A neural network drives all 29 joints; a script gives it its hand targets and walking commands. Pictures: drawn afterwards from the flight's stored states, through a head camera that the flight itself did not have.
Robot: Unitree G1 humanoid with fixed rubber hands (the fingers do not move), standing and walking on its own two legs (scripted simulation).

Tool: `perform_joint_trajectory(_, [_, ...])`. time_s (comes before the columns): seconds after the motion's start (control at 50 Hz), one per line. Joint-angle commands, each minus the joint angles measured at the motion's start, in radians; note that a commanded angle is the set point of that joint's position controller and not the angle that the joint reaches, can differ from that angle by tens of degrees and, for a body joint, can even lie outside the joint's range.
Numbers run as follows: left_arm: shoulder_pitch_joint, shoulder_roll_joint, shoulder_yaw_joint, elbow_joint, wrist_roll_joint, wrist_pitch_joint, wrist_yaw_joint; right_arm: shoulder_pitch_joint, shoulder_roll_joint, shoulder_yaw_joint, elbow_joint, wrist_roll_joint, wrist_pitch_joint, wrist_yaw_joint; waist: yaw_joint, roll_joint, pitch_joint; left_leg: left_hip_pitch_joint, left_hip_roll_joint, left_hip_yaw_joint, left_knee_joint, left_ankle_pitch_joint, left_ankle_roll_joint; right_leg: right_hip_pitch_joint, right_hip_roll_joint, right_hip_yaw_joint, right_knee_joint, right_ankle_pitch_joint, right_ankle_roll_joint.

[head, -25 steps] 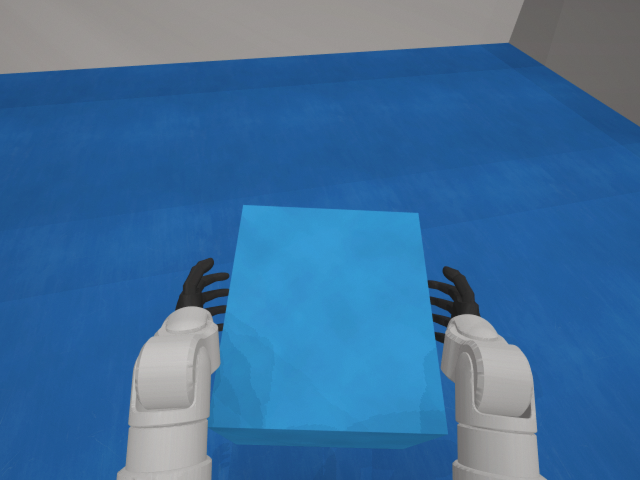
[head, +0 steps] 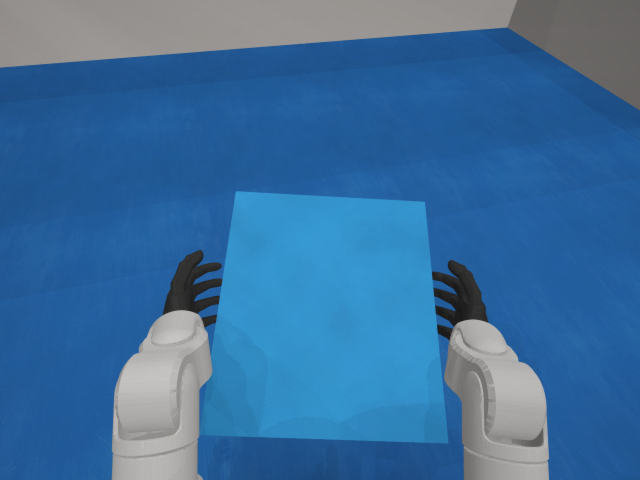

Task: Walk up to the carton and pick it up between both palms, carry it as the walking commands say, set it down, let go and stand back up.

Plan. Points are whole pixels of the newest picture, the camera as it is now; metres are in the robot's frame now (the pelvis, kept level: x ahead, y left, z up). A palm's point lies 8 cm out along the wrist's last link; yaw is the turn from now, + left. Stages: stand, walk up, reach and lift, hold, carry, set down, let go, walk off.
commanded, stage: carry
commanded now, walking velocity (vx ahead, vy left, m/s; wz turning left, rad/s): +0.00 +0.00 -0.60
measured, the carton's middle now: (323, 323) +0.30 +0.02 +0.02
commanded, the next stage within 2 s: none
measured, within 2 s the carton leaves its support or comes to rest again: neither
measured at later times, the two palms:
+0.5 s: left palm (276, 324) +0.26 +0.07 +0.08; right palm (566, 415) +0.18 -0.23 +0.08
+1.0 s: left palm (298, 357) +0.21 +0.04 +0.11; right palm out of the picture +0.05 -0.23 +0.12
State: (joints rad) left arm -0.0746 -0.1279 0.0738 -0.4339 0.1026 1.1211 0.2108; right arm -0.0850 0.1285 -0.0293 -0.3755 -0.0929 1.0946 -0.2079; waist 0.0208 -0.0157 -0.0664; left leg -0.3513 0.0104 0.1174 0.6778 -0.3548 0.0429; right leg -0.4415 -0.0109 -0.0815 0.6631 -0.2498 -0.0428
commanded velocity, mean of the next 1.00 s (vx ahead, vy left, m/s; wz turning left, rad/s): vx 0.00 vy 0.00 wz -0.60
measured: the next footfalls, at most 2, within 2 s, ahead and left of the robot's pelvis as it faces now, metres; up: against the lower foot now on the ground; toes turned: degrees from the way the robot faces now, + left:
left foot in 0.78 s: -0.01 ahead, +0.11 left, +0.00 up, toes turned -17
right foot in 1.14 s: -0.14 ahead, -0.12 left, +0.00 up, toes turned -49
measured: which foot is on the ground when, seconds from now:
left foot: down 0.00-0.42, up 0.44-0.76, down 0.78-1.00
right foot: down 0.00-0.80, up 0.82-1.00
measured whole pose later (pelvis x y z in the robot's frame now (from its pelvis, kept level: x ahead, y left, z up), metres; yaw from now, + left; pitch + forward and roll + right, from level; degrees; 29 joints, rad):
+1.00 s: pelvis -0.09 +0.02 +0.02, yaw -32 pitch +2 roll -3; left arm -0.09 -0.13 0.03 -0.52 0.11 1.27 0.23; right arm -0.04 0.13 -0.04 -0.51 -0.10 1.22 -0.20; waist 0.06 0.00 -0.05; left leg -0.26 0.17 0.22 0.56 -0.33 -0.01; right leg -0.56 -0.02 -0.10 0.99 -0.34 0.04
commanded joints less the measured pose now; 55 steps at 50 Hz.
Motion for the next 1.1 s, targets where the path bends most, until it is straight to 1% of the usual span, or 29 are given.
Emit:
perform_joint_trajectory(0.0, [-0.4, -0.887, -0.656, -0.11, -0.39, 0.049, -0.277, -0.365, 0.915, 0.608, -0.133, 0.345, 0.042, 0.244, -0.018, 0.051, -0.249, 0.108, 0.207, -0.149, -0.084, 0.26, 0.062, 0.033, -0.093, 0.11, 0.007, 0.178, -0.019])
perform_joint_trajectory(0.06, [-0.425, -0.905, -0.645, -0.113, -0.398, 0.078, -0.279, -0.395, 0.934, 0.606, -0.15, 0.351, 0.073, 0.241, -0.018, 0.021, -0.2, 0.035, 0.221, -0.133, -0.086, 0.084, 0.047, 0.007, -0.097, 0.155, -0.023, 0.088, -0.031])
perform_joint_trajectory(0.14, [-0.442, -0.934, -0.637, -0.121, -0.404, 0.092, -0.274, -0.434, 0.967, 0.612, -0.182, 0.375, 0.092, 0.243, -0.019, -0.068, -0.224, -0.024, 0.168, -0.072, -0.015, -0.114, -0.01, 0.029, -0.153, 0.294, -0.126, 0.122, -0.065])
perform_joint_trajectory(0.18, [-0.444, -0.948, -0.638, -0.132, -0.402, 0.093, -0.269, -0.44, 0.985, 0.618, -0.192, 0.392, 0.096, 0.248, -0.024, -0.051, -0.251, 0.015, 0.16, -0.08, -0.014, -0.117, -0.019, -0.006, -0.157, 0.324, -0.135, 0.126, -0.069])
perform_joint_trajectory(0.22, [-0.45, -0.961, -0.642, -0.147, -0.399, 0.094, -0.265, -0.432, 0.998, 0.621, -0.194, 0.403, 0.098, 0.252, -0.035, 0.049, -0.259, 0.103, 0.22, -0.123, -0.094, -0.038, 0.004, -0.093, -0.109, 0.25, -0.067, 0.07, -0.043])
perform_joint_trajectory(0.26, [-0.456, -0.974, -0.647, -0.157, -0.395, 0.096, -0.264, -0.43, 0.998, 0.623, -0.192, 0.406, 0.096, 0.252, -0.032, 0.231, -0.247, 0.152, 0.381, -0.201, -0.206, 0.176, 0.075, -0.164, -0.01, 0.084, 0.163, -0.131, -0.003])
perform_joint_trajectory(0.28, [-0.471, -0.964, -0.645, -0.159, -0.393, 0.098, -0.265, -0.421, 0.99, 0.622, -0.19, 0.399, 0.097, 0.251, -0.036, 0.244, -0.222, 0.133, 0.452, -0.217, -0.239, 0.311, 0.129, -0.19, 0.003, 0.039, 0.252, -0.225, 0.015])
perform_joint_trajectory(0.3, [-0.473, -0.956, -0.643, -0.152, -0.396, 0.099, -0.267, -0.426, 0.984, 0.622, -0.193, 0.391, 0.097, 0.248, -0.029, 0.18, -0.208, 0.12, 0.46, -0.183, -0.225, 0.417, 0.138, -0.17, -0.021, 0.027, 0.271, -0.219, 0.028])
perform_joint_trajectory(0.32, [-0.466, -0.957, -0.645, -0.14, -0.403, 0.1, -0.271, -0.435, 0.981, 0.623, -0.197, 0.384, 0.097, 0.245, -0.018, 0.133, -0.211, 0.114, 0.441, -0.126, -0.186, 0.485, 0.112, -0.128, -0.033, 0.015, 0.232, -0.181, 0.033])
perform_joint_trajectory(0.38, [-0.437, -0.965, -0.649, -0.102, -0.419, 0.103, -0.278, -0.434, 0.968, 0.616, -0.199, 0.372, 0.099, 0.238, 0.001, 0.121, -0.26, 0.096, 0.363, 0.04, -0.013, 0.547, 0.008, 0.086, -0.001, -0.038, -0.009, -0.048, 0.016])
perform_joint_trajectory(0.4, [-0.416, -0.963, -0.643, -0.089, -0.418, 0.102, -0.279, -0.418, 0.959, 0.61, -0.19, 0.366, 0.1, 0.237, 0.009, 0.055, -0.269, 0.018, 0.312, 0.076, 0.089, 0.417, -0.044, 0.194, -0.04, 0.042, -0.116, 0.075, -0.007])
perform_joint_trajectory(0.42, [-0.395, -0.936, -0.63, -0.075, -0.41, 0.095, -0.277, -0.411, 0.939, 0.607, -0.205, 0.359, 0.102, 0.239, 0.009, -0.218, -0.294, -0.187, 0.183, 0.109, 0.251, 0.011, -0.118, 0.321, -0.233, 0.357, -0.174, 0.481, -0.095])
perform_joint_trajectory(0.44, [-0.37, -0.93, -0.62, -0.067, -0.404, 0.096, -0.277, -0.439, 0.943, 0.626, -0.217, 0.375, 0.106, 0.245, 0.007, -0.286, -0.322, -0.255, 0.098, 0.028, 0.378, -0.32, -0.146, 0.323, -0.315, 0.551, -0.252, 0.6, -0.162])
perform_joint_trajectory(0.46, [-0.39, -0.942, -0.631, -0.107, -0.413, 0.095, -0.28, -0.439, 0.969, 0.63, -0.208, 0.388, 0.104, 0.249, -0.001, -0.181, -0.338, -0.266, 0.1, -0.052, 0.443, -0.324, -0.136, 0.332, -0.318, 0.532, -0.261, 0.522, -0.173])
perform_joint_trajectory(0.48, [-0.408, -0.961, -0.638, -0.134, -0.413, 0.089, -0.281, -0.455, 0.995, 0.643, -0.214, 0.402, 0.097, 0.254, -0.003, -0.109, -0.339, -0.286, 0.093, -0.08, 0.463, -0.285, -0.122, 0.336, -0.304, 0.491, -0.271, 0.428, -0.169])
perform_joint_trajectory(0.54, [-0.417, -0.992, -0.651, -0.181, -0.397, 0.07, -0.277, -0.432, 1.044, 0.656, -0.21, 0.425, 0.087, 0.268, -0.007, -0.056, -0.336, -0.254, 0.081, -0.09, 0.398, -0.157, -0.111, 0.321, -0.233, 0.357, -0.268, 0.342, -0.133])
perform_joint_trajectory(0.68, [-0.349, -0.932, -0.651, -0.181, -0.384, 0.074, -0.278, -0.386, 0.995, 0.655, -0.22, 0.41, 0.085, 0.26, 0.006, -0.124, -0.348, -0.061, 0.0, -0.065, 0.104, -0.151, -0.091, 0.259, -0.201, 0.391, -0.36, 0.156, -0.102])
perform_joint_trajectory(0.74, [-0.356, -0.916, -0.665, -0.177, -0.39, 0.082, -0.278, -0.359, 0.967, 0.622, -0.203, 0.386, 0.091, 0.255, 0.001, -0.163, -0.342, 0.149, -0.013, 0.0, -0.19, -0.101, -0.087, 0.174, -0.135, 0.342, -0.385, 0.071, -0.023])
perform_joint_trajectory(0.76, [-0.363, -0.913, -0.669, -0.17, -0.389, 0.086, -0.277, -0.349, 0.959, 0.608, -0.188, 0.379, 0.094, 0.255, -0.004, -0.129, -0.319, 0.263, 0.035, -0.021, -0.3, -0.06, -0.076, 0.081, -0.095, 0.3, -0.367, 0.005, 0.02])
perform_joint_trajectory(0.78, [-0.366, -0.915, -0.671, -0.172, -0.384, 0.091, -0.276, -0.331, 0.948, 0.598, -0.185, 0.373, 0.096, 0.254, -0.024, -0.002, -0.291, 0.375, 0.161, -0.135, -0.381, -0.132, -0.039, -0.086, -0.021, 0.214, -0.28, -0.023, 0.075])
perform_joint_trajectory(0.8, [-0.401, -0.933, -0.695, -0.197, -0.397, 0.096, -0.281, -0.318, 0.947, 0.58, -0.18, 0.362, 0.091, 0.255, -0.047, 0.337, -0.232, 0.238, 0.431, -0.4, -0.451, -0.213, 0.075, -0.175, 0.073, 0.06, 0.125, -0.177, 0.076])
perform_joint_trajectory(0.82, [-0.47, -0.945, -0.702, -0.225, -0.397, 0.093, -0.281, -0.344, 0.94, 0.588, -0.207, 0.367, 0.09, 0.263, -0.028, 0.295, -0.131, 0.141, 0.559, -0.368, -0.484, -0.017, 0.122, -0.267, 0.017, 0.028, 0.344, -0.201, 0.066])
perform_joint_trajectory(0.84, [-0.497, -0.943, -0.706, -0.217, -0.409, 0.095, -0.281, -0.382, 0.935, 0.59, -0.222, 0.365, 0.089, 0.265, -0.013, 0.161, -0.098, 0.073, 0.519, -0.279, -0.447, 0.162, 0.11, -0.22, -0.015, 0.046, 0.476, -0.182, 0.064])
perform_joint_trajectory(0.86, [-0.489, -0.95, -0.709, -0.193, -0.413, 0.099, -0.282, -0.407, 0.924, 0.589, -0.233, 0.359, 0.089, 0.264, -0.002, 0.09, -0.093, 0.075, 0.439, -0.156, -0.4, 0.29, 0.07, -0.205, -0.025, 0.054, 0.526, -0.122, 0.062])
perform_joint_trajectory(0.9, [-0.481, -0.951, -0.736, -0.192, -0.424, 0.104, -0.276, -0.397, 0.903, 0.574, -0.252, 0.353, 0.09, 0.259, 0.006, 0.14, -0.121, 0.208, 0.341, 0.0, -0.269, 0.563, 0.015, -0.231, -0.026, 0.009, 0.451, -0.052, 0.079])
perform_joint_trajectory(0.94, [-0.461, -0.944, -0.739, -0.197, -0.427, 0.109, -0.265, -0.372, 0.881, 0.555, -0.265, 0.354, 0.094, 0.256, -0.002, 0.22, -0.164, 0.272, 0.328, 0.037, -0.195, 0.75, 0.01, -0.184, 0.003, -0.053, 0.35, -0.093, 0.092])
perform_joint_trajectory(1.02, [-0.427, -0.917, -0.715, -0.17, -0.41, 0.134, -0.252, -0.353, 0.852, 0.544, -0.248, 0.348, 0.115, 0.252, -0.029, 0.279, -0.213, 0.322, 0.389, 0.037, -0.134, 0.882, 0.032, -0.099, 0.03, -0.122, 0.133, -0.143, 0.086])
perform_joint_trajectory(1.06, [-0.418, -0.921, -0.704, -0.152, -0.405, 0.144, -0.252, -0.36, 0.862, 0.553, -0.243, 0.352, 0.123, 0.252, -0.032, 0.29, -0.24, 0.345, 0.402, 0.057, -0.091, 0.868, 0.012, -0.042, 0.041, -0.143, -0.011, -0.093, 0.078])
perform_joint_trajectory(1.08, [-0.406, -0.929, -0.698, -0.139, -0.403, 0.146, -0.253, -0.37, 0.872, 0.56, -0.241, 0.358, 0.126, 0.253, -0.022, 0.27, -0.257, 0.331, 0.39, 0.094, -0.038, 0.82, -0.018, 0.037, 0.047, -0.158, -0.131, 0.0, 0.074])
